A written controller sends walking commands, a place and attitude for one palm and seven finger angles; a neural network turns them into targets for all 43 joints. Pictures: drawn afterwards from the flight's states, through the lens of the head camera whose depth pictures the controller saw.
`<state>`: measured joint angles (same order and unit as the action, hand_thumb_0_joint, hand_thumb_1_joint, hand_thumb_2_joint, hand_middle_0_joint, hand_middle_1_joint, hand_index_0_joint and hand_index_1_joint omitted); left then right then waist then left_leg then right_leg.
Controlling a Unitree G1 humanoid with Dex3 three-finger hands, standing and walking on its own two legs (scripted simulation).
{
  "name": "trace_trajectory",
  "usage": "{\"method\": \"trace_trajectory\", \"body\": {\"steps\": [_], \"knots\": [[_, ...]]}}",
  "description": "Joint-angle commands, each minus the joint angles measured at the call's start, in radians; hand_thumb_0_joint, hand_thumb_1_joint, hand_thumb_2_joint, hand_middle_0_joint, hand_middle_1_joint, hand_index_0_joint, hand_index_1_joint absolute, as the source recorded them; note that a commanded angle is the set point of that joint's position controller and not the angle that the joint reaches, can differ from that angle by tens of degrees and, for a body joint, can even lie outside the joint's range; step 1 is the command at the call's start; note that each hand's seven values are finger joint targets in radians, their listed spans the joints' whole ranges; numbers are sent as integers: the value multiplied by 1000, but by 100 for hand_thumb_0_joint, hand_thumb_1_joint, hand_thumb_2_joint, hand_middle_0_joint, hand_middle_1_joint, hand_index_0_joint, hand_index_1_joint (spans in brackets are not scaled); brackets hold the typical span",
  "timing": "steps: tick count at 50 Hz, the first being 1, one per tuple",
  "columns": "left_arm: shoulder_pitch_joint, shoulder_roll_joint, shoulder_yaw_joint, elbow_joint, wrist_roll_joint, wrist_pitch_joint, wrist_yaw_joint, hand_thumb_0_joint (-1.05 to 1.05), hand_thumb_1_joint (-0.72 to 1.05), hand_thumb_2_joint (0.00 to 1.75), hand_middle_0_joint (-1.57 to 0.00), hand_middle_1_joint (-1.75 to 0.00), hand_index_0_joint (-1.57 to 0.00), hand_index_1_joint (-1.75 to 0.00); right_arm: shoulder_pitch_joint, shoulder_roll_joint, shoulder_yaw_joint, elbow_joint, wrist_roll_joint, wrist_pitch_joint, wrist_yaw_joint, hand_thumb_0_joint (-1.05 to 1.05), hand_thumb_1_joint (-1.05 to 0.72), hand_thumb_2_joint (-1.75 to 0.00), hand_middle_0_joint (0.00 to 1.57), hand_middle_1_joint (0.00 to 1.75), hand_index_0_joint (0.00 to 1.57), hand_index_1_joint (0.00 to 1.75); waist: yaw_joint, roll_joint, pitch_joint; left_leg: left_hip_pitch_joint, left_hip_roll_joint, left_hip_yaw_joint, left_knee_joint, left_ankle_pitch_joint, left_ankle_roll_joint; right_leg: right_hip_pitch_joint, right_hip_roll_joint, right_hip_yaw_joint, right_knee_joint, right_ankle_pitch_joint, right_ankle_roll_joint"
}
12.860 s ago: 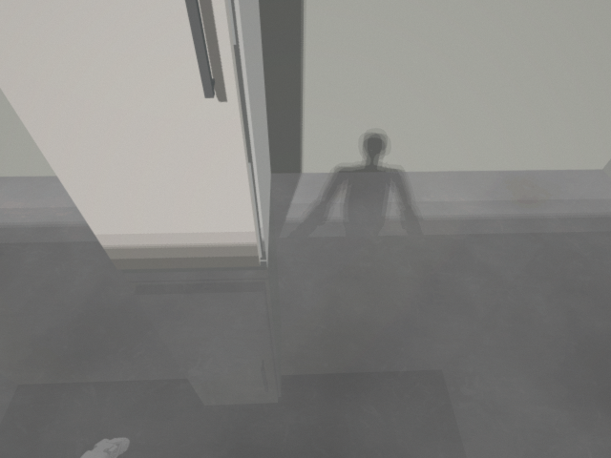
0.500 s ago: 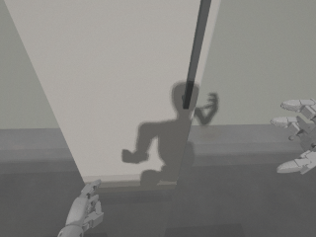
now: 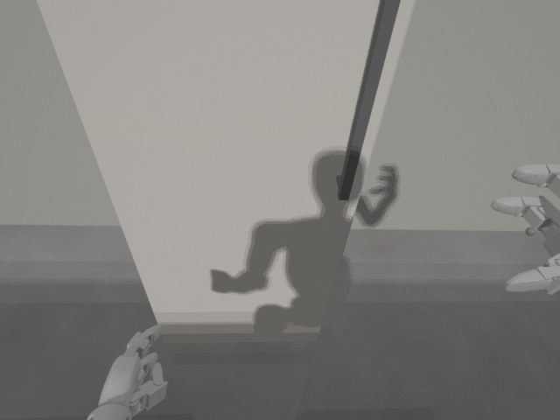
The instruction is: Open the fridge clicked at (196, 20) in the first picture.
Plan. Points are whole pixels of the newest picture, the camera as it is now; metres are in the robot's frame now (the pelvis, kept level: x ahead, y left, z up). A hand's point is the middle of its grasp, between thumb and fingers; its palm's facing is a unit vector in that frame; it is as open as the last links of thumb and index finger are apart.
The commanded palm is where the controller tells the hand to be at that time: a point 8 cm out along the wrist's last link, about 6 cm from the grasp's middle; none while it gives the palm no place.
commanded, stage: raise the hand to about handle height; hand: right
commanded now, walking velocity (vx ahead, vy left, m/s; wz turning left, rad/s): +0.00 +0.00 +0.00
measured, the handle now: (360, 105) +0.54 -0.13 +0.23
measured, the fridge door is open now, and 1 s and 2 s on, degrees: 0 0 0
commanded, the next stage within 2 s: move the hooked fingers beside the handle in 0.12 s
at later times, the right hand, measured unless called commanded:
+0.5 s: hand (505, 213) +0.31 -0.27 +0.21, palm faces +0.05 +1.00 -0.04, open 14.0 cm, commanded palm +0.28 -0.31 +0.22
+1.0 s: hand (461, 183) +0.37 -0.24 +0.21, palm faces +0.02 +1.00 -0.01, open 13.9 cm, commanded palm +0.35 -0.29 +0.21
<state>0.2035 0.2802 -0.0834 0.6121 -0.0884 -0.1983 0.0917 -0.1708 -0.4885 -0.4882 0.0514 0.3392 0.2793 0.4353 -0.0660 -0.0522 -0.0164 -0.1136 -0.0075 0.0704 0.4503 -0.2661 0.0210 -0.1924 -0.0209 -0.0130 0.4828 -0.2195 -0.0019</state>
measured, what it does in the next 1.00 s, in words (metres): stands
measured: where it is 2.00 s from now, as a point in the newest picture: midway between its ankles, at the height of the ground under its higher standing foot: outside the picture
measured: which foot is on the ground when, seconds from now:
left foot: down 0.00-1.00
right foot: down 0.00-1.00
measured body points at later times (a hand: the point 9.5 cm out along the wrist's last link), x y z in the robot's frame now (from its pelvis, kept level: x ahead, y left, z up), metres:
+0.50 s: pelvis +0.00 +0.00 +0.00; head -0.03 +0.02 +0.45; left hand +0.20 +0.22 -0.06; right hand +0.30 -0.32 +0.21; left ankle -0.01 +0.10 -0.74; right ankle +0.03 -0.12 -0.74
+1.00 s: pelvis +0.01 -0.01 +0.00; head -0.01 +0.00 +0.45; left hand +0.18 +0.23 -0.08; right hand +0.36 -0.29 +0.21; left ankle -0.01 +0.10 -0.74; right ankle +0.03 -0.12 -0.74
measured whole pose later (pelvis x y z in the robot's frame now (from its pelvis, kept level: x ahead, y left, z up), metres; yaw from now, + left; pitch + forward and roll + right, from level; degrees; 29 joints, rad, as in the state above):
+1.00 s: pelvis +0.01 -0.01 +0.00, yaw +1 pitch -2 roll +0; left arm 0.22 0.26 -0.08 0.64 -0.09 -0.14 0.10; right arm -0.47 -0.44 -0.35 0.34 0.25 0.27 0.31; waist -0.02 -0.03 -0.03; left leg -0.15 0.00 0.06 0.45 -0.27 0.01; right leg -0.22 -0.01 -0.03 0.47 -0.22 -0.01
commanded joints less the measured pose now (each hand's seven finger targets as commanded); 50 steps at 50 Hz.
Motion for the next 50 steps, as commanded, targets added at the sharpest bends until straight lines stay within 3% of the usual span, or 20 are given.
{"method": "trace_trajectory", "body": {"steps": [1, 2, 4, 11, 12, 15, 17, 21, 22, 25, 27, 29, 31, 32, 35, 37, 39, 45, 48, 50], "knots": [[-169, 103, 42, -176, -8, -58, 15, 0, 90, 90, -20, -30, -20, -30, -346, -292, -68, -178, 10, -46, 1, 0, 50, -30, 30, 120, 30, 120, 8, -50, -143, -82, 7, -31, -83, 168, -4, 124, 25, 33, -58, 103, -31], [-169, 103, 42, -179, -5, -56, 14, 0, 90, 90, -20, -30, -20, -30, -327, -291, -69, -167, 18, -44, 5, 0, 50, -30, 30, 120, 30, 120, 4, 2, -144, -72, 9, -41, -86, 181, -6, 115, 22, 34, -48, 111, -33], [-173, 105, 42, -180, -7, -55, 13, 0, 90, 90, -20, -30, -20, -30, -338, -301, -76, -170, 18, -41, 13, 0, 50, -30, 30, 120, 30, 120, 3, -34, -158, -73, 10, -43, -82, 187, -8, 121, 28, 35, -47, 110, -34], [-175, 100, 42, -183, -6, -51, 11, 0, 90, 90, -20, -30, -20, -30, -329, -312, -100, -176, 26, -53, 14, 0, 50, -30, 30, 120, 30, 120, 0, -24, -174, -68, 7, -34, -73, 213, -7, 129, 28, 33, -45, 131, -34], [-170, 103, 42, -177, -5, -46, 10, 0, 90, 90, -20, -30, -20, -30, -326, -320, -100, -154, 25, -50, 10, 0, 50, -30, 30, 120, 30, 120, 1, 12, -166, -62, 8, -36, -77, 208, -9, 115, 24, 31, -41, 130, -33], [-174, 102, 40, -167, -11, -48, 18, 0, 90, 90, -20, -30, -20, -30, -446, -270, -22, -115, 9, -47, 9, 0, 50, -30, 30, 120, 30, 120, 26, -46, -138, -113, 9, -41, -84, 155, -8, 126, 27, 36, -48, 85, -33], [-171, 103, 40, -163, -11, -47, 23, 0, 90, 90, -20, -30, -20, -30, -480, -268, -3, -89, 2, -50, -1, 0, 50, -30, 30, 120, 30, 120, 29, -8, -135, -113, 12, -46, -92, 136, -8, 120, 23, 39, -44, 75, -33], [-165, 104, 41, -156, -10, -47, 29, 0, 90, 90, -20, -30, -20, -30, -564, -273, 12, -58, -18, -71, -16, 0, 50, -30, 30, 120, 30, 120, 36, -33, -176, -107, 11, -40, -84, 127, -1, 138, 27, 48, -51, 71, -34], [-161, 104, 40, -155, -7, -43, 27, 0, 90, 90, -20, -30, -20, -30, -543, -278, 8, -40, -16, -73, -20, 0, 50, -30, 30, 120, 30, 120, 30, 6, -178, -98, 12, -46, -87, 134, -3, 125, 23, 44, -44, 79, -35], [-160, 105, 42, -156, -6, -41, 25, 0, 90, 90, -20, -30, -20, -30, -575, -293, -9, -11, -27, -79, -29, 0, 50, -30, 30, 120, 30, 120, 23, -36, -202, -81, 15, -42, -73, 174, 4, 127, 26, 43, -49, 106, -33], [-153, 106, 43, -160, -4, -33, 18, 0, 90, 90, -20, -30, -20, -30, -531, -312, -33, 20, -28, -75, -36, 0, 50, -30, 30, 120, 30, 120, 11, -9, -211, -57, 16, -42, -70, 198, 5, 110, 22, 37, -46, 129, -32], [-150, 108, 44, -163, -7, -26, 15, 0, 90, 90, -20, -30, -20, -30, -556, -302, -24, 42, -33, -74, -38, 0, 50, -30, 30, 120, 30, 120, 18, 13, -206, -63, 15, -36, -65, 202, 3, 101, 20, 36, -52, 127, -32], [-152, 103, 46, -172, -9, -29, 14, 0, 90, 90, -20, -30, -20, -30, -603, -276, 6, 0, -39, -83, -43, 0, 50, -30, 30, 120, 30, 120, 23, -61, -230, -68, 14, -37, -59, 209, 8, 132, 21, 35, -52, 140, -30], [-150, 100, 46, -178, -7, -28, 12, 0, 90, 90, -20, -30, -20, -30, -590, -262, 16, -15, -37, -85, -49, 0, 50, -30, 30, 120, 30, 120, 19, -22, -232, -60, 12, -33, -58, 209, 9, 127, 17, 37, -49, 147, -30], [-140, 101, 48, -171, -7, -28, 13, 0, 90, 90, -20, -30, -20, -30, -599, -222, 44, 0, -38, -82, -59, 0, 50, -30, 30, 120, 30, 120, 29, -32, -221, -80, 10, -33, -58, 215, 7, 136, 17, 36, -53, 144, -31], [-125, 111, 52, -158, -6, -19, 14, 0, 90, 90, -20, -30, -20, -30, -589, -246, 27, 31, -43, -75, -70, 0, 50, -30, 30, 120, 30, 120, 28, 18, -207, -79, 7, -29, -63, 208, 7, 120, 12, 35, -55, 145, -32], [-132, 107, 53, -160, -7, -18, 15, 0, 90, 90, -20, -30, -20, -30, -635, -220, 54, 16, -50, -68, -81, 0, 50, -30, 30, 120, 30, 120, 34, -37, -204, -96, 10, -33, -64, 191, 8, 125, 15, 35, -59, 127, -31], [-113, 108, 58, -144, -2, -6, 20, 0, 90, 90, -20, -30, -20, -30, -703, -233, 48, 41, -65, -78, -116, 0, 50, -30, 30, 120, 30, 120, 44, -1, -251, -76, 8, -34, -61, 226, 8, 144, 13, 33, -54, 163, -34], [-110, 106, 56, -137, -3, 0, 21, 0, 90, 90, -20, -30, -20, -30, -758, -190, 103, 67, -73, -83, -123, 0, 50, -30, 30, 120, 30, 120, 56, -20, -238, -92, 8, -36, -64, 223, 10, 147, 12, 33, -54, 159, -33], [-91, 113, 57, -122, -2, 9, 24, 0, 90, 90, -20, -30, -20, -30, -766, -202, 97, 152, -78, -75, -128, 0, 50, -30, 30, 120, 30, 120, 63, 15, -217, -105, 7, -35, -70, 197, 8, 124, 12, 37, -60, 129, -33]]}}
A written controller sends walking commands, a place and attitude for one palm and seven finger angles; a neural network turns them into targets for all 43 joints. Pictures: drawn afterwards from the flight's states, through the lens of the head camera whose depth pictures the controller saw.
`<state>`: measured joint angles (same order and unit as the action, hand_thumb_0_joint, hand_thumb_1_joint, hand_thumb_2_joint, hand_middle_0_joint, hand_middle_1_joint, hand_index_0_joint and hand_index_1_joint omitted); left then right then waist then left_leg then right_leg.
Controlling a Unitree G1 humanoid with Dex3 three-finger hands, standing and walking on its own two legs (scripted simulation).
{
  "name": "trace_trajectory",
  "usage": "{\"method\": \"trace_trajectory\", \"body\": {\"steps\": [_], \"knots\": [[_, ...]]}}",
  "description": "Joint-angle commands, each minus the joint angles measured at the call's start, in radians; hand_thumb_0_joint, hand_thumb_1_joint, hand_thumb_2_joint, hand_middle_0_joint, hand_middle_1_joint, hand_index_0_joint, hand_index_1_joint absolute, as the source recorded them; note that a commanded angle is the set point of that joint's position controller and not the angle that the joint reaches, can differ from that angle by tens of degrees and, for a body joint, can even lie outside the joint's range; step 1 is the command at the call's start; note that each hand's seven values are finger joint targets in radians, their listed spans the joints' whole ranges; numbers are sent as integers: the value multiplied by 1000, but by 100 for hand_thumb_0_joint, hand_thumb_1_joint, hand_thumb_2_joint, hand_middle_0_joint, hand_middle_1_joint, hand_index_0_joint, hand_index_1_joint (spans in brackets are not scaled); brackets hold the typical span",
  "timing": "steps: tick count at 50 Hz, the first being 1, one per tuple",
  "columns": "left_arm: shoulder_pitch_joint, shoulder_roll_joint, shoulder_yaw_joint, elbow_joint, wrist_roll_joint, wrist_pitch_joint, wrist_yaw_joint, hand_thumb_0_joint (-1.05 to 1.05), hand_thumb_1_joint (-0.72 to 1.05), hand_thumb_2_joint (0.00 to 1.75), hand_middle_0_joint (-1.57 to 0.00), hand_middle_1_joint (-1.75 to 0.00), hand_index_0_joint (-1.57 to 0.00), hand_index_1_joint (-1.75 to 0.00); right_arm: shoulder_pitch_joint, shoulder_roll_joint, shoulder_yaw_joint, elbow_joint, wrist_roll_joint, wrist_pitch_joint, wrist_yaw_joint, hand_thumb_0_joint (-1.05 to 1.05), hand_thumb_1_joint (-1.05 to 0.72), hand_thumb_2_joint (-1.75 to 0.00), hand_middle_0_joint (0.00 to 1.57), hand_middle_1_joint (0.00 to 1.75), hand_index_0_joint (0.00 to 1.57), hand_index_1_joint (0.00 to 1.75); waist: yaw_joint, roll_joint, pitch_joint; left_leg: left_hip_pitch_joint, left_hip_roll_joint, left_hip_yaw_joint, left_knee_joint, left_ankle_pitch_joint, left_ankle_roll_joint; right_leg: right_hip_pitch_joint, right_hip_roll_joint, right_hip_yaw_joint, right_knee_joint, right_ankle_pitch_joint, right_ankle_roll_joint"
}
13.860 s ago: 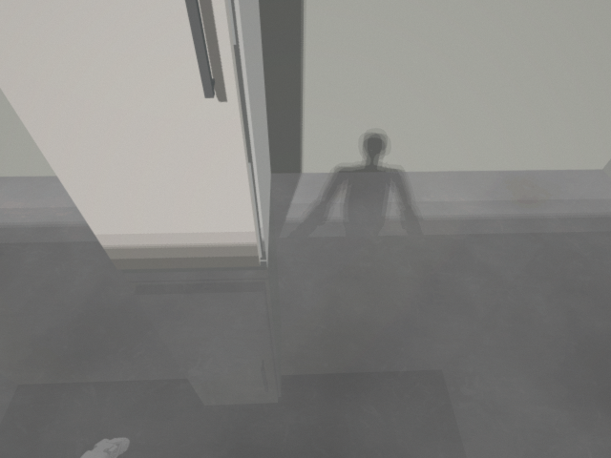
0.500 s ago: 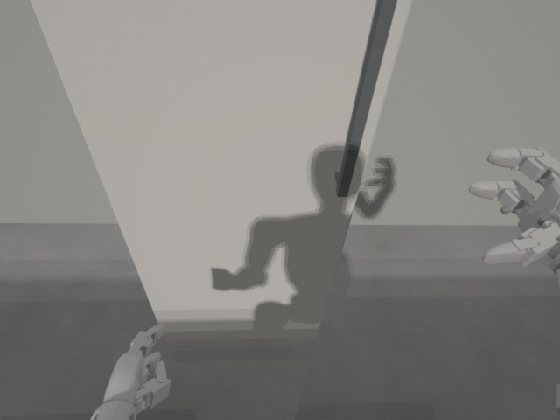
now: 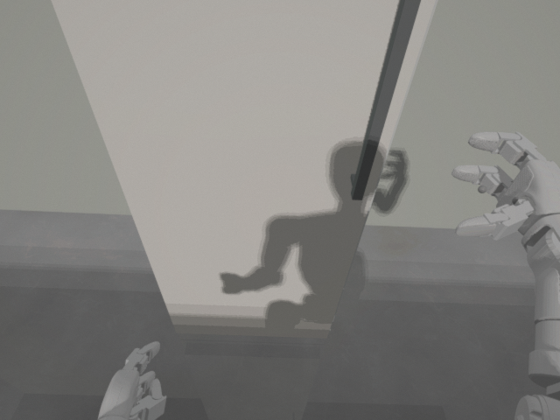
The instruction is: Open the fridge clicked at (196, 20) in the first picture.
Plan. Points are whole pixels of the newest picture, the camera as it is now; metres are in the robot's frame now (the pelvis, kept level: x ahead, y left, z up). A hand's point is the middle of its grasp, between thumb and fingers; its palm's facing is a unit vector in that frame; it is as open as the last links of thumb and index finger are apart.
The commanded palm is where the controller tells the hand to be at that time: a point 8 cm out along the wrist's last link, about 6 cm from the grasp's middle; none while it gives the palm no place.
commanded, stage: move the hooked fingers beside the handle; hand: right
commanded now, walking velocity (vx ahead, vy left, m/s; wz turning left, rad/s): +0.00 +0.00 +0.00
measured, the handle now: (377, 102) +0.53 -0.13 +0.23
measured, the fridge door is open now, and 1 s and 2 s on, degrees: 0 0 0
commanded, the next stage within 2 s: feel for the door with the fingertips in 1.62 s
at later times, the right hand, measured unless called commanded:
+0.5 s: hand (438, 160) +0.43 -0.21 +0.20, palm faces +0.03 +1.00 +0.01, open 13.9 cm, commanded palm +0.41 -0.25 +0.20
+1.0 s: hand (420, 142) +0.47 -0.19 +0.20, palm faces +0.03 +1.00 +0.01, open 13.9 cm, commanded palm +0.44 -0.24 +0.20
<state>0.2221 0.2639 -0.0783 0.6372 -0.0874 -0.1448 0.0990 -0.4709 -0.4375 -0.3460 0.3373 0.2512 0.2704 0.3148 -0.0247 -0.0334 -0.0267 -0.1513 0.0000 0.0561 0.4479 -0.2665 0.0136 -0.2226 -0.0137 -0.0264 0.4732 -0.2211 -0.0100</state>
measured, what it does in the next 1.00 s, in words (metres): stands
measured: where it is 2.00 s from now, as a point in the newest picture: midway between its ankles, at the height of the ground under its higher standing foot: outside the picture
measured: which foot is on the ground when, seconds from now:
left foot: down 0.00-1.00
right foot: down 0.00-1.00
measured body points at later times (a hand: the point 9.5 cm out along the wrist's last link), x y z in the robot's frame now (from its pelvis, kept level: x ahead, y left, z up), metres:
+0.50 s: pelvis +0.01 +0.00 +0.00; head +0.01 +0.01 +0.45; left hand +0.13 +0.26 -0.10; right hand +0.42 -0.26 +0.20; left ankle -0.01 +0.11 -0.74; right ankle +0.02 -0.11 -0.74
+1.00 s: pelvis +0.01 +0.00 +0.00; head +0.02 +0.01 +0.45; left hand +0.08 +0.27 -0.11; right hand +0.46 -0.24 +0.20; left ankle -0.01 +0.11 -0.74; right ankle +0.02 -0.11 -0.74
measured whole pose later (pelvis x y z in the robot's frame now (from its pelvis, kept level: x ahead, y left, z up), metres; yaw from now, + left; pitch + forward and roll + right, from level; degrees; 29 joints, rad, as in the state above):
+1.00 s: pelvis +0.01 +0.00 +0.00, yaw +2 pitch +3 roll +0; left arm 0.36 0.28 -0.02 0.68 -0.06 -0.06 0.07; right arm -0.82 -0.45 -0.33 0.84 0.16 0.07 0.22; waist 0.06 -0.02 -0.05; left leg -0.24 -0.02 0.02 0.46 -0.27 0.02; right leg -0.30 -0.03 -0.06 0.49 -0.24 -0.01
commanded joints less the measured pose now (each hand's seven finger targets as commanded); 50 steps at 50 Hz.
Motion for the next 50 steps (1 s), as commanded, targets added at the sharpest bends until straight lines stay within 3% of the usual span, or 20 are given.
{"method": "trace_trajectory", "body": {"steps": [1, 11, 12, 15, 16, 17, 19, 21, 22, 23, 26, 27, 31, 35, 37, 38, 41, 44, 47, 50], "knots": [[-107, 132, 54, -144, -5, -40, 20, 0, 90, 90, -20, -30, -20, -30, -478, -274, -57, -104, 4, -65, -13, 0, 50, -30, 30, 120, 30, 120, 22, -3, -192, -72, 0, -23, -73, 179, 15, 140, 4, 48, -52, 113, -25], [-66, 129, 64, -135, 2, -29, 13, 0, 90, 90, -20, -30, -20, -30, -616, -231, -7, -46, -13, -126, -34, 0, 50, -30, 30, 120, 30, 120, 31, -45, -290, -43, -1, -27, -50, 296, 22, 196, 5, 43, -28, 228, -27], [-61, 132, 65, -133, 1, -26, 10, 0, 90, 90, -20, -30, -20, -30, -595, -241, -16, -31, -9, -129, -37, 0, 50, -30, 30, 120, 30, 120, 27, 4, -294, -25, -2, -24, -50, 313, 20, 180, 3, 37, -24, 240, -29], [-52, 133, 69, -130, 1, -11, 5, 0, 90, 90, -20, -30, -20, -30, -611, -214, 4, -4, -21, -115, -50, 0, 50, -30, 30, 120, 30, 120, 31, -24, -273, -39, 0, -25, -44, 320, 19, 167, 3, 32, -30, 238, -27], [-46, 134, 71, -130, 2, -8, 4, 0, 90, 90, -20, -30, -20, -30, -611, -216, -3, 10, -24, -112, -57, 0, 50, -30, 30, 120, 30, 120, 29, -2, -265, -42, -2, -23, -43, 314, 19, 158, 3, 35, -29, 233, -27], [-42, 138, 76, -130, 3, -4, 3, 0, 90, 90, -20, -30, -20, -30, -591, -251, -35, 25, -22, -115, -66, 0, 50, -30, 30, 120, 30, 120, 23, 43, -274, -23, -3, -26, -47, 330, 16, 145, 2, 25, -23, 240, -33], [-34, 139, 77, -129, 6, 6, 4, 0, 90, 90, -20, -30, -20, -30, -603, -280, -61, 39, -31, -115, -74, 0, 50, -30, 30, 120, 30, 120, 20, 35, -289, -6, 1, -33, -41, 346, 13, 134, 4, 19, -26, 239, -34], [-23, 139, 80, -123, 5, 12, 7, 0, 90, 90, -20, -30, -20, -30, -678, -261, -27, 40, -41, -128, -78, 0, 50, -30, 30, 120, 30, 120, 42, 20, -277, -28, -1, -34, -44, 335, 12, 138, 3, 19, -24, 231, -35], [-17, 140, 80, -124, 5, 14, 7, 0, 90, 90, -20, -30, -20, -30, -674, -259, -25, 59, -37, -137, -80, 0, 50, -30, 30, 120, 30, 120, 45, 46, -266, -27, -3, -34, -48, 335, 10, 129, 1, 15, -19, 230, -39], [-10, 144, 81, -118, 7, 14, 7, 0, 90, 90, -20, -30, -20, -30, -717, -280, -35, 55, -43, -147, -82, 0, 50, -30, 30, 120, 30, 120, 48, 17, -284, -28, -1, -40, -47, 329, 11, 134, 4, 18, -22, 220, -38], [4, 137, 83, -112, 7, 13, 7, 0, 90, 90, -20, -30, -20, -30, -774, -225, 17, 50, -52, -172, -82, 0, 50, -30, 30, 120, 30, 120, 61, -62, -316, -50, -5, -37, -39, 336, 19, 188, 2, 24, -11, 257, -32], [10, 136, 84, -109, 6, 11, 7, 0, 90, 90, -20, -30, -20, -30, -798, -193, 49, 53, -45, -182, -81, 0, 50, -30, 30, 120, 30, 120, 74, -36, -321, -48, -8, -34, -42, 345, 17, 190, 1, 21, -6, 266, -35], [41, 148, 89, -80, 11, 18, 5, 0, 90, 90, -20, -30, -20, -30, -786, -208, 18, 184, -47, -169, -89, 0, 50, -30, 30, 120, 30, 120, 70, 25, -288, -62, -9, -30, -41, 337, 14, 150, 1, 26, -13, 241, -34], [58, 148, 91, -77, 16, 27, -3, 0, 90, 90, -20, -30, -20, -30, -838, -201, 29, 240, -68, -187, -113, 0, 50, -30, 30, 120, 30, 120, 76, 16, -276, -73, -4, -35, -38, 329, 12, 122, 2, 20, -10, 223, -36], [80, 155, 98, -77, 22, 31, -4, 0, 90, 90, -20, -30, -20, -30, -833, -271, -28, 256, -72, -215, -125, 0, 50, -30, 30, 120, 30, 120, 66, 65, -319, -33, -6, -39, -30, 359, 11, 112, 2, 17, -2, 246, -41], [79, 156, 97, -80, 24, 32, -5, 0, 90, 90, -20, -30, -20, -30, -859, -298, -49, 239, -76, -229, -125, 0, 50, -30, 30, 120, 30, 120, 59, 36, -350, -13, -3, -47, -23, 381, 11, 112, 4, 15, -3, 253, -40], [95, 152, 99, -74, 23, 36, -7, 0, 90, 90, -20, -30, -20, -30, -880, -252, -5, 292, -86, -253, -114, 0, 50, -30, 30, 120, 30, 120, 77, 30, -325, -31, -5, -45, -17, 402, 10, 110, 2, 7, 3, 264, -39], [106, 157, 101, -76, 22, 40, -10, 0, 90, 90, -20, -30, -20, -30, -864, -299, -39, 315, -90, -269, -104, 0, 50, -30, 30, 120, 30, 120, 67, -3, -329, -28, -4, -50, -16, 393, 12, 97, 3, 5, 4, 249, -39], [110, 155, 107, -93, 20, 38, -13, 0, 90, 90, -20, -30, -20, -30, -830, -258, -13, 272, -79, -283, -93, 0, 50, -30, 30, 120, 30, 120, 64, 5, -360, -18, -10, -41, -12, 394, 14, 119, -1, 4, 7, 277, -40], [98, 152, 107, -95, 18, 34, -19, 0, 90, 90, -20, -30, -20, -30, -813, -212, 8, 224, -65, -272, -84, 0, 50, -30, 30, 120, 30, 120, 62, -36, -362, -41, -14, -42, -12, 399, 17, 156, -3, 9, 8, 296, -37]]}}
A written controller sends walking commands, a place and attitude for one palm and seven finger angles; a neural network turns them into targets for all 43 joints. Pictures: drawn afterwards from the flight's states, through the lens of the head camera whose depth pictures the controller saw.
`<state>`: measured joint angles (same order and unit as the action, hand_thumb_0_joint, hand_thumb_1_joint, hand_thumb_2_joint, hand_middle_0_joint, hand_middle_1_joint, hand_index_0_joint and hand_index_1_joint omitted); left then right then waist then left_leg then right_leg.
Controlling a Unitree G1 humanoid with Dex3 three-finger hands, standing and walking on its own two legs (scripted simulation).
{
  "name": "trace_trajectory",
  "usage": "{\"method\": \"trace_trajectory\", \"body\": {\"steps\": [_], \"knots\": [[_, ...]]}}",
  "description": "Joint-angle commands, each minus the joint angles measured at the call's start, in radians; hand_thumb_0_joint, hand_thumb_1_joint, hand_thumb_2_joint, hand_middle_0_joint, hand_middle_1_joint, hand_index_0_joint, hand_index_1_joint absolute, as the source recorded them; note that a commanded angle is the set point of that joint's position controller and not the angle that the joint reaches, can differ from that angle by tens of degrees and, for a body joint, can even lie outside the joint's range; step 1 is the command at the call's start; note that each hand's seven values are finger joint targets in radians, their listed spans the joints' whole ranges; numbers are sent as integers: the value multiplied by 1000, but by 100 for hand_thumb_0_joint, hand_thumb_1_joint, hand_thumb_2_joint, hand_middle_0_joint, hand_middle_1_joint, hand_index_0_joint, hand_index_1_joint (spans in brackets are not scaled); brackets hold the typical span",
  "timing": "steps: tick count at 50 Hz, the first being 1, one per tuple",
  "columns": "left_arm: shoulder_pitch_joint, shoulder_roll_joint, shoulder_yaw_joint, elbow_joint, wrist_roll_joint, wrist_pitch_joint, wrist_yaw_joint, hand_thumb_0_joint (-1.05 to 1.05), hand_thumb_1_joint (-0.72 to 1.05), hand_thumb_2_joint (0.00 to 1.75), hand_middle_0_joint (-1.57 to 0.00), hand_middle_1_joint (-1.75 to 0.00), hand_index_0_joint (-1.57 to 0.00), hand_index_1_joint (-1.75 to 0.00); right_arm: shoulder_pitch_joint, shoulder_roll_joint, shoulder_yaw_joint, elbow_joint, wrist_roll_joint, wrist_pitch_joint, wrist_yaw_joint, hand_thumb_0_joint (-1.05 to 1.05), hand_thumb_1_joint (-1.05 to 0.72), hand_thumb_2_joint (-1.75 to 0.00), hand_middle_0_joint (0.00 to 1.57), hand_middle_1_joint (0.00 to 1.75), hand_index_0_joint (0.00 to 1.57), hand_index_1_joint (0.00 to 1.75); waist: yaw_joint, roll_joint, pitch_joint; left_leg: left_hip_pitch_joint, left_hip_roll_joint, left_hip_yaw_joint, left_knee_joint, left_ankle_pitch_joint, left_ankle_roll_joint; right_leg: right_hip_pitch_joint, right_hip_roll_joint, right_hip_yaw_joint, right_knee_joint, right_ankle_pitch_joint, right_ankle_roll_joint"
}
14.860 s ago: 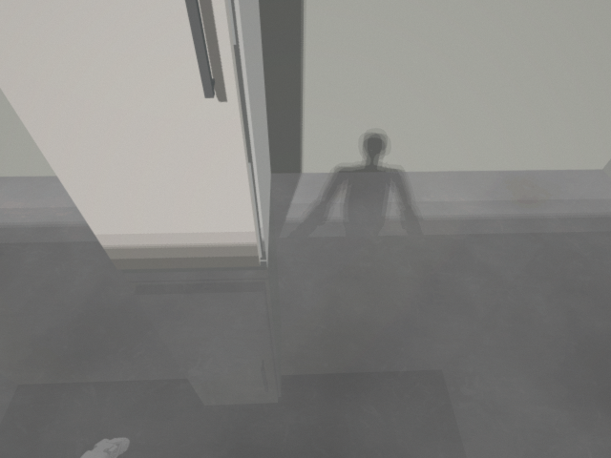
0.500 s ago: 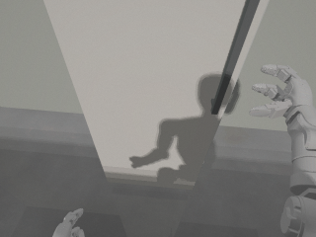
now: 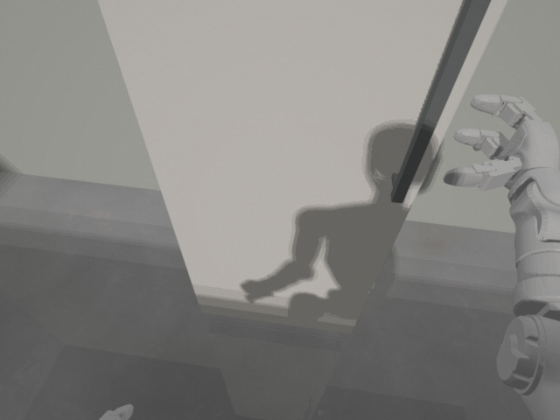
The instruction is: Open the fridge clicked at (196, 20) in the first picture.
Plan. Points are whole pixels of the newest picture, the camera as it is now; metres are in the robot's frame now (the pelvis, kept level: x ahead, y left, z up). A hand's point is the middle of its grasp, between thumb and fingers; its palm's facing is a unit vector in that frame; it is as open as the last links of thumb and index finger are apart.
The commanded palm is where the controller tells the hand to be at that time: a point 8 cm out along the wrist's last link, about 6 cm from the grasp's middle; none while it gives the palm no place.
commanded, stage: move the hooked fingers beside the handle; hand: right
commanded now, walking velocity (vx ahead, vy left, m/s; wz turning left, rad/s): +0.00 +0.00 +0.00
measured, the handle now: (431, 98) +0.51 -0.15 +0.23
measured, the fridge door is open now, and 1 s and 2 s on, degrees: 0 0 0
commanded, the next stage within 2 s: feel for the door with the fingertips in 0.62 s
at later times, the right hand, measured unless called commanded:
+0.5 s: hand (477, 150) +0.45 -0.21 +0.20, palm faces +0.06 +1.00 +0.03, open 13.9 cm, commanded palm +0.42 -0.26 +0.20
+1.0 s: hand (453, 147) +0.45 -0.18 +0.20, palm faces +0.04 +1.00 +0.03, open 14.0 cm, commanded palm +0.42 -0.23 +0.20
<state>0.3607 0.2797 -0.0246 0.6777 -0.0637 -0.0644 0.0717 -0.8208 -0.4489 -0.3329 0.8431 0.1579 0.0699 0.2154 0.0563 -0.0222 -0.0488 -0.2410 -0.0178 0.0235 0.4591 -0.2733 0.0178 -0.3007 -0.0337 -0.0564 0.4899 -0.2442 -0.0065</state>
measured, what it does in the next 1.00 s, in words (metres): stands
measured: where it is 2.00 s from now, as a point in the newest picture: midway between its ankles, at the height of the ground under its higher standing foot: outside the picture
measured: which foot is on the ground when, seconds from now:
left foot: down 0.00-1.00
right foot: down 0.00-1.00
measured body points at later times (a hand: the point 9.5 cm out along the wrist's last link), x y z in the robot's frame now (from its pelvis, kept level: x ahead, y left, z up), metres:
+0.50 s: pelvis -0.01 +0.00 +0.00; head +0.01 +0.00 +0.45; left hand +0.09 +0.26 -0.11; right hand +0.44 -0.26 +0.20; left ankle -0.02 +0.11 -0.74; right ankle +0.00 -0.12 -0.74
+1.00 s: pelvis -0.01 +0.00 +0.00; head +0.00 +0.00 +0.45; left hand +0.09 +0.25 -0.11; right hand +0.44 -0.23 +0.20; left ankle -0.02 +0.11 -0.74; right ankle +0.00 -0.12 -0.74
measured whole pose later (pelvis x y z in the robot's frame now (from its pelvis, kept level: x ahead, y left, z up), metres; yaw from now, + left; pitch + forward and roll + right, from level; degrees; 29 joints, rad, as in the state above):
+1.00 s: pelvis -0.01 +0.00 +0.00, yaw -1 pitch +4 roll +1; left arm 0.33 0.26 -0.03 0.68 -0.05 -0.08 0.06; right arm -0.87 -0.36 -0.27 0.85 0.15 0.07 0.15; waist 0.05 -0.02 -0.05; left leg -0.26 -0.01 0.03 0.47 -0.27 0.01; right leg -0.33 -0.03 -0.04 0.51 -0.24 -0.01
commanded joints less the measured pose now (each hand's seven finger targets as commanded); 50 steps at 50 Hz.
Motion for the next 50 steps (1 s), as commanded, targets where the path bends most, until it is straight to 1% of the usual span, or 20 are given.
{"method": "trace_trajectory", "body": {"steps": [1, 3, 7, 9, 15, 19, 21, 22, 24, 26, 28, 30, 33, 35, 36, 40, 43, 46, 48, 50], "knots": [[-34, 141, 55, -129, -5, -45, 11, 0, 90, 90, -20, -30, -20, -30, -436, -236, -41, -249, 31, -60, 13, 0, 50, -30, 30, 120, 30, 120, -23, 11, -306, 46, 2, -5, -29, 390, 10, 204, 15, 41, -11, 294, -42], [-32, 149, 53, -125, -7, -40, 15, 0, 90, 90, -20, -30, -20, -30, -445, -249, -43, -214, 34, -43, 14, 0, 50, -30, 30, 120, 30, 120, -10, 51, -256, 35, 5, -9, -40, 359, 2, 154, 18, 33, -19, 233, -47], [-37, 141, 54, -130, -6, -42, 18, 0, 90, 90, -20, -30, -20, -30, -513, -258, -28, -309, 21, -68, -3, 0, 50, -30, 30, 120, 30, 120, -3, -27, -313, 36, 6, -11, -36, 343, 8, 202, 17, 37, -9, 254, -47], [-41, 136, 50, -124, -7, -49, 16, 0, 90, 90, -20, -30, -20, -30, -548, -219, 1, -314, 23, -74, -2, 0, 50, -30, 30, 120, 30, 120, 7, -51, -315, 5, 2, -11, -39, 323, 9, 230, 16, 50, -9, 248, -42], [-33, 140, 43, -102, -4, -54, 21, 0, 90, 90, -20, -30, -20, -30, -584, -186, 29, -186, 17, -60, -9, 0, 50, -30, 30, 120, 30, 120, 23, -23, -256, -40, 4, -2, -46, 269, 9, 198, 17, 62, -16, 198, -39], [-23, 145, 45, -114, 3, -49, 15, 0, 90, 90, -20, -30, -20, -30, -542, -260, -38, -157, 9, -80, -16, 0, 50, -30, 30, 120, 30, 120, -3, 24, -324, 19, 8, -11, -26, 323, 7, 175, 20, 54, -6, 227, -42], [-24, 141, 44, -116, 1, -46, 14, 0, 90, 90, -20, -30, -20, -30, -552, -252, -22, -152, 3, -92, -8, 0, 50, -30, 30, 120, 30, 120, 2, -3, -307, 12, 10, -11, -23, 334, 8, 170, 19, 49, -3, 235, -40], [-17, 142, 46, -122, 1, -44, 13, 0, 90, 90, -20, -30, -20, -30, -523, -249, -23, -143, 7, -99, -8, 0, 50, -30, 30, 120, 30, 120, 1, 41, -305, 24, 8, -8, -23, 339, 6, 157, 18, 46, 2, 238, -44], [-23, 142, 45, -123, -1, -44, 13, 0, 90, 90, -20, -30, -20, -30, -566, -254, -19, -161, 4, -106, -1, 0, 50, -30, 30, 120, 30, 120, 4, -3, -305, 5, 7, -12, -22, 331, 8, 173, 16, 51, -2, 232, -41], [-27, 139, 48, -131, -1, -51, 9, 0, 90, 90, -20, -30, -20, -30, -577, -223, 0, -221, 8, -113, 3, 0, 50, -30, 30, 120, 30, 120, -1, -68, -350, -3, 4, -8, -16, 336, 15, 226, 14, 60, 2, 271, -34], [-27, 139, 49, -133, -2, -51, 6, 0, 90, 90, -20, -30, -20, -30, -524, -227, -19, -250, 22, -109, 2, 0, 50, -30, 30, 120, 30, 120, -14, -45, -367, 14, 0, -6, -14, 362, 15, 241, 11, 60, 6, 311, -35], [-34, 136, 49, -129, -3, -53, 4, 0, 90, 90, -20, -30, -20, -30, -525, -165, 25, -251, 29, -88, 4, 0, 50, -30, 30, 120, 30, 120, -2, -47, -320, -17, -2, 2, -22, 333, 13, 236, 8, 63, -2, 291, -32], [-31, 143, 50, -125, -4, -45, 7, 0, 90, 90, -20, -30, -20, -30, -474, -207, -17, -217, 28, -55, -8, 0, 50, -30, 30, 120, 30, 120, -11, 19, -283, 0, -1, 0, -32, 324, 9, 182, 12, 54, -9, 248, -40], [-38, 138, 46, -128, -3, -41, 8, 0, 90, 90, -20, -30, -20, -30, -502, -182, 11, -231, 20, -46, -15, 0, 50, -30, 30, 120, 30, 120, -4, -2, -270, -10, 2, 1, -32, 300, 11, 177, 12, 58, -17, 231, -38], [-36, 140, 47, -124, -3, -40, 10, 0, 90, 90, -20, -30, -20, -30, -509, -204, -4, -229, 15, -48, -21, 0, 50, -30, 30, 120, 30, 120, -2, 1, -266, -17, 1, -1, -36, 284, 11, 177, 11, 60, -16, 218, -38], [-39, 131, 48, -117, -1, -53, 9, 0, 90, 90, -20, -30, -20, -30, -593, -118, 65, -283, 19, -73, -37, 0, 50, -30, 30, 120, 30, 120, 16, -50, -305, -49, -2, 3, -36, 259, 13, 245, 8, 74, -12, 226, -32], [-31, 136, 46, -103, 3, -57, 11, 0, 90, 90, -20, -30, -20, -30, -584, -148, 27, -233, 25, -72, -50, 0, 50, -30, 30, 120, 30, 120, 14, 15, -305, -28, -2, -1, -39, 270, 8, 214, 11, 68, -9, 214, -38], [-34, 128, 42, -104, 5, -55, 6, 0, 90, 90, -20, -30, -20, -30, -600, -136, 45, -216, 2, -73, -64, 0, 50, -30, 30, 120, 30, 120, 10, -27, -296, -29, 3, -2, -33, 268, 11, 197, 15, 66, -13, 209, -34], [-35, 126, 46, -111, 6, -55, -1, 0, 90, 90, -20, -30, -20, -30, -553, -131, 33, -226, 0, -82, -75, 0, 50, -30, 30, 120, 30, 120, -6, -11, -334, -3, 1, -2, -23, 299, 13, 208, 14, 64, -4, 243, -35], [-37, 124, 44, -112, 7, -51, -3, 0, 90, 90, -20, -30, -20, -30, -553, -117, 37, -213, 4, -76, -78, 0, 50, -30, 30, 120, 30, 120, -2, 9, -312, 4, 1, -1, -24, 315, 11, 190, 16, 58, -7, 240, -36]]}}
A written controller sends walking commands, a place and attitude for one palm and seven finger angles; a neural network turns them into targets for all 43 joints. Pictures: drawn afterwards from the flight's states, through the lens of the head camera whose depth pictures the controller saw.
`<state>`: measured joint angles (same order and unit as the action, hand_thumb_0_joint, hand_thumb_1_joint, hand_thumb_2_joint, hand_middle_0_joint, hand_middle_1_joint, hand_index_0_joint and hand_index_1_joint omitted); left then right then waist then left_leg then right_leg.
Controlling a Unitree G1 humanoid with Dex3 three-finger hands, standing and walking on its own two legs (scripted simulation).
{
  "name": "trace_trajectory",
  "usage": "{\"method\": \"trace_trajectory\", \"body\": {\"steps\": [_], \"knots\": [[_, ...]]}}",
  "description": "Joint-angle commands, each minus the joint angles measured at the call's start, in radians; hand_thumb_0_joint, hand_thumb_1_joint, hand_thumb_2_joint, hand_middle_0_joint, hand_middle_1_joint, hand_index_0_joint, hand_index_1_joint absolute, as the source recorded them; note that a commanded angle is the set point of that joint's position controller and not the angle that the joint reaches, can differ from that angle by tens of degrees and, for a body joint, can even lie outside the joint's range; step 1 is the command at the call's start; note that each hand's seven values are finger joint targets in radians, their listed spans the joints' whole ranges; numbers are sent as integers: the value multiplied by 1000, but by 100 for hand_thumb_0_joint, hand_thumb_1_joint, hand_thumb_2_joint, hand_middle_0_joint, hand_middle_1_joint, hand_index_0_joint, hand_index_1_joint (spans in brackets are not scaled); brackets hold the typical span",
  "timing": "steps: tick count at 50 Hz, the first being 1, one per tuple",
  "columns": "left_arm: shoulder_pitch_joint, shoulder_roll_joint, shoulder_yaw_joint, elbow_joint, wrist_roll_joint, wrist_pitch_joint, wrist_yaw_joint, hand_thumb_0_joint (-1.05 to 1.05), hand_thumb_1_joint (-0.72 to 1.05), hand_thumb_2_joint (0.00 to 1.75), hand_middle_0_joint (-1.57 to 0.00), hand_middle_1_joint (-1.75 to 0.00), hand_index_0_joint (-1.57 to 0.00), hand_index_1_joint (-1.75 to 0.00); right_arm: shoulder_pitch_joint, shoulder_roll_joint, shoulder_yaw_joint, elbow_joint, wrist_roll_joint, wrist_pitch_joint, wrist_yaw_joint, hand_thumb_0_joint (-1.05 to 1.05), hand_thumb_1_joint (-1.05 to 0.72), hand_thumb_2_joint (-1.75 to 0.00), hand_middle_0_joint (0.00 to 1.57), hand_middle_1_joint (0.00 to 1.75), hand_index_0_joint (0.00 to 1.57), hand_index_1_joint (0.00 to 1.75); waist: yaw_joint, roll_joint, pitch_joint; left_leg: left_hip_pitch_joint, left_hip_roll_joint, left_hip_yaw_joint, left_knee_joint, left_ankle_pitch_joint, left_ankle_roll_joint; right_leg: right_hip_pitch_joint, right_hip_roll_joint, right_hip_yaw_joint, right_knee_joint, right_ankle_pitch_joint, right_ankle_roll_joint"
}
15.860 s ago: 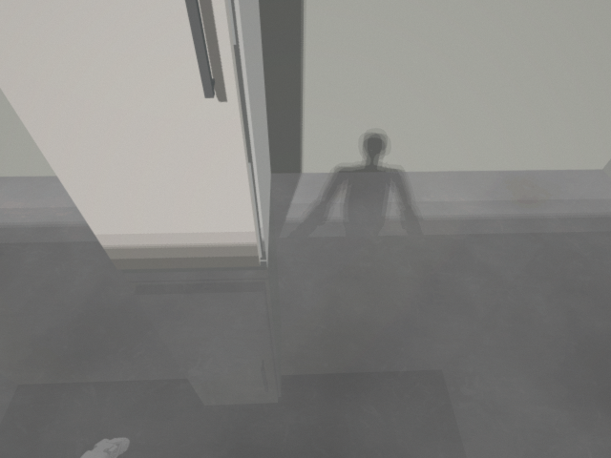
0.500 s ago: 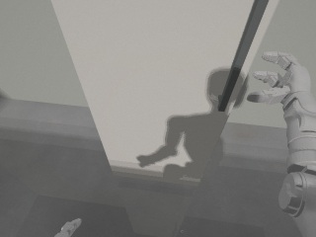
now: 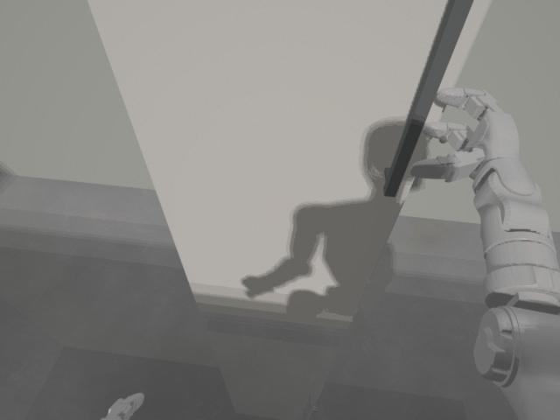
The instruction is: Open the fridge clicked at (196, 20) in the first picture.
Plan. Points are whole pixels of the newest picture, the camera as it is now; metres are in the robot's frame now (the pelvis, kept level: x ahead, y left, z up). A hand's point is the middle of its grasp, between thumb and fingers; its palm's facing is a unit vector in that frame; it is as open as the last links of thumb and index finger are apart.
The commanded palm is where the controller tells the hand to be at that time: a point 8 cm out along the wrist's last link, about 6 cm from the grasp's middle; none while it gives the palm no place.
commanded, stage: feel for the door with the fingertips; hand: right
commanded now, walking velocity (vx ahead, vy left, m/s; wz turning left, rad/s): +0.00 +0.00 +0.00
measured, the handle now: (421, 92) +0.52 -0.14 +0.23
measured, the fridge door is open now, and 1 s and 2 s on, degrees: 0 0 0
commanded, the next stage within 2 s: slide the fingers in behind the handle in 0.62 s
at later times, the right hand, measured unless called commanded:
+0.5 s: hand (440, 133) +0.47 -0.16 +0.20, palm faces +0.03 +1.00 +0.02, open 14.0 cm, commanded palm +0.45 -0.21 +0.20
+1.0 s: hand (436, 131) +0.47 -0.16 +0.20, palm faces +0.03 +1.00 +0.03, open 13.9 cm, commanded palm +0.44 -0.21 +0.20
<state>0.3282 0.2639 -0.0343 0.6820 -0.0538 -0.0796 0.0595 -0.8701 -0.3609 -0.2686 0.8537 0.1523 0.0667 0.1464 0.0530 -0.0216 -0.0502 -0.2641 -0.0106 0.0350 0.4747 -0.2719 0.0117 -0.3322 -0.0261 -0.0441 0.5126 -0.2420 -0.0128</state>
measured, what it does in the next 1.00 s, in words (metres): stands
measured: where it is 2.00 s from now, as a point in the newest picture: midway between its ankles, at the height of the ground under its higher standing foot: outside the picture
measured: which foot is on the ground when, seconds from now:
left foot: down 0.00-1.00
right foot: down 0.00-1.00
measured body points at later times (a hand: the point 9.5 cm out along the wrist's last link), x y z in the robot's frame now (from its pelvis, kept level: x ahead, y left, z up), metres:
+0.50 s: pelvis +0.00 +0.01 +0.00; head +0.02 +0.01 +0.45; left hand +0.08 +0.27 -0.11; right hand +0.46 -0.22 +0.20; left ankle -0.02 +0.11 -0.74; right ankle +0.01 -0.11 -0.74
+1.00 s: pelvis +0.00 +0.00 +0.00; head +0.02 +0.00 +0.45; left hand +0.05 +0.26 -0.12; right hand +0.46 -0.21 +0.20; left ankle -0.02 +0.11 -0.74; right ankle +0.01 -0.11 -0.74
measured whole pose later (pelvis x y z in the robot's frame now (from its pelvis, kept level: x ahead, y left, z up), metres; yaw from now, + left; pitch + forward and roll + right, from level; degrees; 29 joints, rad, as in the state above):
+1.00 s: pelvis +0.00 +0.00 +0.00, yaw +1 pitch +5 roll +1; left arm 0.39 0.27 -0.02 0.70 -0.04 -0.08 0.04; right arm -0.93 -0.38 -0.30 0.96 0.14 -0.01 0.14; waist 0.08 -0.03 -0.06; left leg -0.30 -0.02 0.02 0.49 -0.27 0.01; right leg -0.36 -0.03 -0.05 0.53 -0.25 -0.01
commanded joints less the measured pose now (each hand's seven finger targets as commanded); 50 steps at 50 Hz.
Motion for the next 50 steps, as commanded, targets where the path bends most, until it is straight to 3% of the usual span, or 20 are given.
{"method": "trace_trajectory", "body": {"steps": [1, 4, 7, 10, 12, 14, 17, 19, 21, 22, 29, 33, 37, 39, 42, 43, 45, 46, 48, 50], "knots": [[-6, 141, 56, -119, -4, -35, 10, 0, 90, 90, -20, -30, -20, -30, -493, -215, -38, -228, 9, -71, -10, 0, 50, -30, 30, 120, 30, 120, -5, 19, -316, 40, -6, -15, -39, 321, 17, 213, 8, 41, -31, 237, -31], [-12, 139, 54, -126, -4, -26, 9, 0, 90, 90, -20, -30, -20, -30, -462, -216, -46, -225, 10, -62, -18, 0, 50, -30, 30, 120, 30, 120, -10, 32, -296, 55, -3, -18, -39, 349, 14, 191, 9, 30, -31, 243, -35], [-6, 144, 57, -125, -1, -17, 14, 0, 90, 90, -20, -30, -20, -30, -485, -287, -88, -236, -4, -70, -28, 0, 50, -30, 30, 120, 30, 120, -8, 54, -298, 73, -1, -26, -46, 339, 9, 173, 9, 25, -30, 223, -40], [-14, 132, 56, -126, -4, -19, 15, 0, 90, 90, -20, -30, -20, -30, -534, -239, -42, -276, -7, -86, -20, 0, 50, -30, 30, 120, 30, 120, 0, -12, -324, 66, -3, -28, -40, 366, 14, 214, 12, 27, -27, 252, -37], [-3, 137, 59, -122, -4, -20, 17, 0, 90, 90, -20, -30, -20, -30, -528, -226, -28, -266, 1, -90, -11, 0, 50, -30, 30, 120, 30, 120, 12, 20, -332, 69, -5, -24, -42, 375, 12, 223, 10, 27, -21, 264, -40], [-3, 139, 59, -112, -5, -21, 19, 0, 90, 90, -20, -30, -20, -30, -544, -225, -29, -241, 7, -81, -1, 0, 50, -30, 30, 120, 30, 120, 14, -9, -322, 49, -4, -27, -46, 366, 12, 227, 13, 28, -24, 249, -38], [16, 149, 58, -102, -4, -17, 23, 0, 90, 90, -20, -30, -20, -30, -517, -263, -57, -156, 10, -69, 7, 0, 50, -30, 30, 120, 30, 120, 17, 57, -282, 51, -1, -25, -55, 349, 6, 176, 15, 25, -24, 214, -43], [8, 141, 56, -104, -7, -21, 20, 0, 90, 90, -20, -30, -20, -30, -588, -208, 1, -176, 3, -78, 10, 0, 50, -30, 30, 120, 30, 120, 29, -11, -283, 21, 0, -25, -50, 335, 10, 197, 17, 31, -24, 213, -38], [16, 142, 57, -96, -5, -25, 20, 0, 90, 90, -20, -30, -20, -30, -612, -183, 18, -158, 4, -85, 8, 0, 50, -30, 30, 120, 30, 120, 38, -26, -285, -10, -3, -21, -52, 307, 12, 219, 15, 38, -21, 209, -35], [30, 145, 60, -92, -2, -28, 20, 0, 90, 90, -20, -30, -20, -30, -617, -199, 1, -145, 10, -95, 4, 0, 50, -30, 30, 120, 30, 120, 41, 17, -290, 1, -4, -17, -52, 309, 11, 209, 13, 42, -16, 214, -38], [54, 152, 62, -86, 6, -28, 11, 0, 90, 90, -20, -30, -20, -30, -623, -278, -61, -80, -18, -133, -10, 0, 50, -30, 30, 120, 30, 120, 25, 15, -341, 24, -2, -26, -27, 348, 10, 185, 17, 38, -8, 237, -37], [61, 153, 65, -92, 7, -29, 6, 0, 90, 90, -20, -30, -20, -30, -627, -277, -61, -91, -19, -149, -6, 0, 50, -30, 30, 120, 30, 120, 26, 15, -348, 27, -6, -25, -21, 365, 10, 184, 14, 35, -3, 253, -37], [74, 153, 65, -86, 6, -27, 8, 0, 90, 90, -20, -30, -20, -30, -675, -270, -42, -75, -20, -152, -3, 0, 50, -30, 30, 120, 30, 120, 45, 1, -316, 1, -6, -22, -31, 332, 9, 180, 12, 35, -2, 230, -38], [68, 149, 64, -87, 5, -32, 5, 0, 90, 90, -20, -30, -20, -30, -666, -229, -17, -84, -21, -151, -2, 0, 50, -30, 30, 120, 30, 120, 41, -37, -324, -25, -10, -18, -27, 313, 13, 206, 10, 44, -5, 232, -31], [80, 156, 68, -88, 8, -35, 4, 0, 90, 90, -20, -30, -20, -30, -617, -244, -43, -79, -8, -152, -6, 0, 50, -30, 30, 120, 30, 120, 32, 25, -334, -4, -13, -15, -31, 304, 12, 194, 7, 44, -5, 228, -35], [72, 156, 66, -88, 6, -35, 3, 0, 90, 90, -20, -30, -20, -30, -611, -258, -55, -88, -10, -152, -7, 0, 50, -30, 30, 120, 30, 120, 25, 22, -341, 4, -12, -18, -28, 310, 13, 191, 7, 44, -10, 224, -33], [65, 152, 68, -93, 5, -41, 0, 0, 90, 90, -20, -30, -20, -30, -626, -223, -30, -132, -8, -152, -7, 0, 50, -30, 30, 120, 30, 120, 27, -6, -353, -12, -14, -16, -28, 305, 13, 222, 6, 47, -10, 233, -31], [63, 151, 67, -92, 4, -41, -1, 0, 90, 90, -20, -30, -20, -30, -595, -231, -40, -120, -9, -146, -7, 0, 50, -30, 30, 120, 30, 120, 17, -18, -348, -7, -14, -17, -27, 306, 16, 219, 6, 46, -10, 236, -30], [59, 154, 66, -95, 3, -36, 0, 0, 90, 90, -20, -30, -20, -30, -545, -269, -75, -115, -6, -139, -10, 0, 50, -30, 30, 120, 30, 120, 7, 26, -332, 22, -13, -17, -30, 315, 14, 182, 7, 40, -16, 228, -35], [42, 148, 63, -105, 0, -33, 1, 0, 90, 90, -20, -30, -20, -30, -571, -229, -34, -154, -11, -130, -10, 0, 50, -30, 30, 120, 30, 120, 16, -8, -308, 4, -12, -16, -35, 295, 14, 186, 7, 37, -22, 209, -33]]}}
